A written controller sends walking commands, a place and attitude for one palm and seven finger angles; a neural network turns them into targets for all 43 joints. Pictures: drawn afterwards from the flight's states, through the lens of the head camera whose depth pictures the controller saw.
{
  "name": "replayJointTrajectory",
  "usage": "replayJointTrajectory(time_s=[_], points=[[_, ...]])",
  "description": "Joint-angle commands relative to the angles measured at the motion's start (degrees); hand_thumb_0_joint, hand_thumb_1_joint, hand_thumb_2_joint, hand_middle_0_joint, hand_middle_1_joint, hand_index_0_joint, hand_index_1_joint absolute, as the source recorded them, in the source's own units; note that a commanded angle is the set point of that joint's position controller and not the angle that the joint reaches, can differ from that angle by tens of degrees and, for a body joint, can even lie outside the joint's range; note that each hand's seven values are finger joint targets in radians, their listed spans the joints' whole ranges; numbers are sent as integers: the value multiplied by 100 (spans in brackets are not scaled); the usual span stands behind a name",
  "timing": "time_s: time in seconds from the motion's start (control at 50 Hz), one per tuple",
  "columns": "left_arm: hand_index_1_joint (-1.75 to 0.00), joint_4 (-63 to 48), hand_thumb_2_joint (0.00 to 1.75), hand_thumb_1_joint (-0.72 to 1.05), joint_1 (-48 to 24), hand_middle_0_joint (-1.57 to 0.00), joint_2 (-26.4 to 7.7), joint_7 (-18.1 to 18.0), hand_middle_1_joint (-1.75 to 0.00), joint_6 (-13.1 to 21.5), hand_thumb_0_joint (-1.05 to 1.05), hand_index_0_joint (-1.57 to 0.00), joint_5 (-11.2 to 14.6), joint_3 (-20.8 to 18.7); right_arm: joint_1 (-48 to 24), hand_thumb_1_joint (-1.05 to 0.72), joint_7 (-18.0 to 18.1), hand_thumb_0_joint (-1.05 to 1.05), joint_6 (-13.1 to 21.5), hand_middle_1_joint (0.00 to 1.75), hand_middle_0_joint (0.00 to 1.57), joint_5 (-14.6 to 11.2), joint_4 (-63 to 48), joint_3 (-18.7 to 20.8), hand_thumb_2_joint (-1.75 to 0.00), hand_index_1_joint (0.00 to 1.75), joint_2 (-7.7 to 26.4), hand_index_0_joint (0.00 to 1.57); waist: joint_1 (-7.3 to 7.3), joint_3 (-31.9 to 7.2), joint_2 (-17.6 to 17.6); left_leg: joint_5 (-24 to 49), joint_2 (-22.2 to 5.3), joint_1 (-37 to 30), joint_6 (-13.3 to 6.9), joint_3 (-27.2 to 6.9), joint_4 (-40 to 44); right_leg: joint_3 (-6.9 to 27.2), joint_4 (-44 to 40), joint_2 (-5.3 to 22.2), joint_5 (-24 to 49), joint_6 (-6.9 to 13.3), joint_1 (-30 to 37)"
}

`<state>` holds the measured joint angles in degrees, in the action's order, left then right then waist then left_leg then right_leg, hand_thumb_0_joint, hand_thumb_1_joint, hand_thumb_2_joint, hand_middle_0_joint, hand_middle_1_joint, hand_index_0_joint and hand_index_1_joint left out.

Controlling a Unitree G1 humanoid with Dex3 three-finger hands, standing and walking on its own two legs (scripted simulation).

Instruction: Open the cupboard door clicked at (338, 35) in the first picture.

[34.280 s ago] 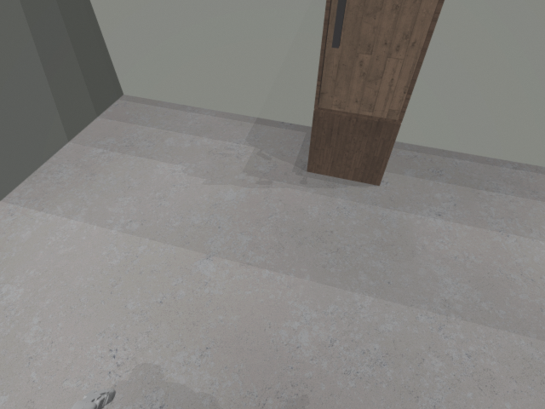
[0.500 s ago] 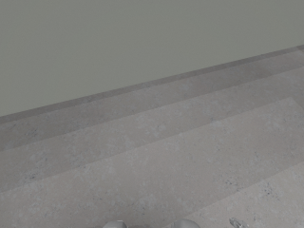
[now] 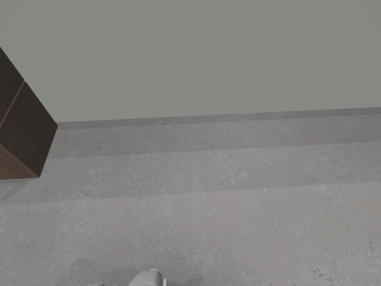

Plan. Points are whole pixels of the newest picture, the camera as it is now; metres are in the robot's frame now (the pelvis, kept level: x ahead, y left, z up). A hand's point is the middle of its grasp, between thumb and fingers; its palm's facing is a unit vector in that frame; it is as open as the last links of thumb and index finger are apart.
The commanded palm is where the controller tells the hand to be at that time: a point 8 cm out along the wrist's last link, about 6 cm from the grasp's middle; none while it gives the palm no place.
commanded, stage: turn to face it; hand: left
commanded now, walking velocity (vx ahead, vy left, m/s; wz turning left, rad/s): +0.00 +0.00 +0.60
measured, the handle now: out of the picture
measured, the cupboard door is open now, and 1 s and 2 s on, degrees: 49 49 49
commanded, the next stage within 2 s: take the last steps up to it in 1.44 s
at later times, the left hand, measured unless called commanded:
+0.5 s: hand out of the picture +0.07 +0.21 -0.15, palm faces +0.27 -0.92 -0.30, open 7.4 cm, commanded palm none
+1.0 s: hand out of the picture -0.07 +0.20 -0.19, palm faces +0.58 -0.79 -0.22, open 7.4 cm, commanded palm none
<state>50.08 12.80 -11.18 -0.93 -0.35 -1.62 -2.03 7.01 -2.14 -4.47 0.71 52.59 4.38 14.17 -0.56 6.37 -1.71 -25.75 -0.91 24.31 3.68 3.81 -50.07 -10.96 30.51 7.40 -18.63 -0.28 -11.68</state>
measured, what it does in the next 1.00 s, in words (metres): steps on the spot, turning left: left foot, then right foot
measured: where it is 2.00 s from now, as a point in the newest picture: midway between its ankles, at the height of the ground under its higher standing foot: outside the picture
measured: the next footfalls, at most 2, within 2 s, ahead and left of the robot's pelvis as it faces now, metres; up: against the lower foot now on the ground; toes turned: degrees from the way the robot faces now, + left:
left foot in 0.10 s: +0.05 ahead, +0.13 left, +0.00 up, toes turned +8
right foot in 0.46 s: +0.08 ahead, -0.13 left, +0.00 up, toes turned +13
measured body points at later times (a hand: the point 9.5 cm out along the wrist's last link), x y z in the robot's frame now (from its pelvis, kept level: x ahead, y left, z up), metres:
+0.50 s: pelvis +0.01 -0.03 -0.01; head +0.06 -0.03 +0.44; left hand +0.06 +0.26 -0.13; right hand +0.15 -0.26 -0.16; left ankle +0.01 +0.11 -0.73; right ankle +0.04 -0.14 -0.74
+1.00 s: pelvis +0.01 +0.00 -0.01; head +0.03 +0.06 +0.44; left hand -0.10 +0.24 -0.17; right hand +0.26 -0.15 -0.12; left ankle -0.02 +0.07 -0.74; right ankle +0.06 -0.15 -0.66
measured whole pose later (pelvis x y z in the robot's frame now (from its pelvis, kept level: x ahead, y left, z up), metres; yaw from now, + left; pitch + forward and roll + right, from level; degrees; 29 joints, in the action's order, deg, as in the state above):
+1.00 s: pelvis +0.01 +0.00 -0.01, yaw +34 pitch +1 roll -1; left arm 53.6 12.1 -15.5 -0.7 -3.9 -1.2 -4.3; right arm 6.1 -0.4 -1.1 1.2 50.5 2.5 12.2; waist 0.8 5.8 -4.1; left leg -16.4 1.4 18.1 -3.7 2.8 -33.4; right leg -3.3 64.4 6.0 -27.1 -4.4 -26.2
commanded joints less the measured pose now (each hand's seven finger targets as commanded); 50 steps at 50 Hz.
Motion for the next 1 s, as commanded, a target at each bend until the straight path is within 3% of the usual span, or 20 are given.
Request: replayJointTrajectory(time_s=[0.0,0.04,0.06,0.08,0.1,0.2,0.34,0.4,0.42,0.44,0.46,0.54,0.64,0.74,0.8,0.82,0.84,0.86,0.88,0.98], points=[[-30,-201,90,90,373,-20,-1361,-60,-30,80,0,-20,-4,-423,-288,-90,26,0,250,30,20,-28,-573,-7,-90,30,256,20,238,-951,-930,421,123,-389,-100,308,1443,617,-82,1277,3796,488,925],[-30,-286,90,90,186,-20,-1279,-14,-30,57,0,-20,90,-425,390,-90,55,0,318,30,20,14,-411,82,-90,30,621,20,-187,-1285,-215,1900,-87,-1846,-292,2,2538,210,1028,1095,2976,58,25],[-30,-479,90,90,84,-20,-882,30,-30,25,0,-20,130,-355,832,-90,102,0,373,30,20,69,-337,262,-90,30,1301,20,-437,-1523,1473,3749,-1635,-2830,-1007,-2103,2748,-8,2370,258,-221,-393,-1602],[-30,-682,90,90,-300,-20,-716,9,-30,-25,0,-20,97,-246,1204,-90,176,0,327,30,20,34,-236,336,-90,30,1616,20,-570,-1542,1842,5493,-2358,-2885,-1721,-2886,2766,584,3255,-78,-2039,-465,-2329],[-30,-753,90,90,-546,-20,-861,-15,-30,-74,0,-20,70,-245,1246,-90,201,0,309,30,20,44,-209,291,-90,30,1529,20,-558,-1339,1093,4984,-2359,-2560,-1821,-2517,2693,968,3575,57,-1796,-394,-2312],[-30,-321,90,90,-257,-20,-779,59,-30,-161,0,-20,49,-315,163,-90,304,0,374,30,20,61,-468,143,-90,30,1035,20,-6,-867,1043,2817,-1235,-1377,-1237,-1718,3072,1125,3310,-113,-499,-434,-1895],[-30,-426,90,90,-369,-20,-684,45,-30,-115,0,-20,84,-277,226,-90,251,0,302,30,20,91,-424,232,-90,30,1100,20,-50,-861,1140,2322,-1041,-1025,-1211,-2094,2963,883,1387,-554,-557,-388,-962],[-30,-314,90,90,193,-20,-804,19,-30,-45,0,-20,95,-331,-69,-90,235,0,264,30,20,39,-534,259,-90,30,1069,20,260,-906,1047,1989,-767,-254,-967,-2112,2520,840,-66,-647,278,-334,294],[-30,-280,90,90,439,-20,-1056,-21,-30,15,0,-20,64,-397,-116,-90,217,0,258,30,20,0,-585,237,-90,30,830,20,403,-968,369,1327,-383,362,-685,-1867,1958,1316,-968,-140,255,-230,1016],[-30,-273,90,90,536,-20,-1606,-74,-30,71,0,-20,-28,-507,-18,-90,191,0,269,30,20,-42,-691,171,-90,30,407,20,462,-1022,-1490,-180,460,1237,-201,-785,528,2961,-1652,1443,182,317,1455],[-30,-350,90,90,428,-20,-1706,-93,-30,52,0,-20,-3,-457,-157,-90,165,0,261,30,20,7,-734,202,-90,30,613,20,460,-891,-1573,-991,364,1095,-161,-676,-930,3376,-1750,2182,600,842,602],[-30,-511,90,90,-334,-20,-979,-81,-30,82,0,-20,76,-245,118,-90,60,0,122,30,20,42,-393,188,-90,30,493,20,-54,-541,-1222,206,-49,1055,8,-540,-2054,1398,-1221,1055,2192,577,298],[-30,-324,90,90,255,-20,-1100,-109,-30,114,0,-20,39,-301,-283,-90,25,0,115,30,20,-3,-439,66,-90,30,257,20,212,-792,-723,103,-62,803,106,-98,-701,873,-897,1186,3385,638,1110],[-30,-185,90,90,489,-20,-1316,-79,-30,87,0,-20,-3,-390,-475,-90,26,0,199,30,20,-31,-535,-12,-90,30,216,20,361,-834,-1044,-9,18,141,-39,259,695,678,-480,1402,3945,667,1152],[-30,-162,90,90,298,-20,-1322,-25,-30,67,0,-20,38,-418,-14,-90,45,0,256,30,20,-6,-453,23,-90,30,377,20,42,-974,-834,938,116,-988,-180,295,1948,303,239,1257,3463,290,542],[-30,-234,90,90,174,-20,-1231,-7,-30,48,0,-20,91,-414,467,-90,64,0,306,30,20,19,-343,110,-90,30,679,20,-260,-1242,-131,1970,-225,-2009,-357,-120,2513,57,1103,1113,2726,16,-179],[-30,-462,90,90,69,-20,-820,45,-30,14,0,-20,136,-315,908,-90,111,0,353,30,20,72,-291,288,-90,30,1391,20,-493,-1452,1758,3972,-1870,-2940,-1163,-2392,2753,-103,2507,190,-887,-473,-1899],[-30,-635,90,90,-340,-20,-747,5,-30,-52,0,-20,90,-240,1255,-90,190,0,307,30,20,21,-160,329,-90,30,1627,20,-610,-1533,1736,5301,-2382,-2870,-1754,-2808,2757,637,3281,-49,-2066,-447,-2329],[-30,-614,90,90,-466,-20,-894,-23,-30,-107,0,-20,52,-263,1166,-90,220,0,306,30,20,38,-157,276,-90,30,1505,20,-549,-1417,1187,4496,-2290,-2601,-1783,-2505,2825,966,3628,48,-1783,-368,-2329],[-30,-157,90,90,-156,-20,-793,49,-30,-168,0,-20,40,-313,322,-90,344,0,419,30,20,30,-383,78,-90,30,933,20,-5,-915,904,3667,-1234,-1760,-1182,-1623,3104,1182,3735,-84,-229,-459,-2147]])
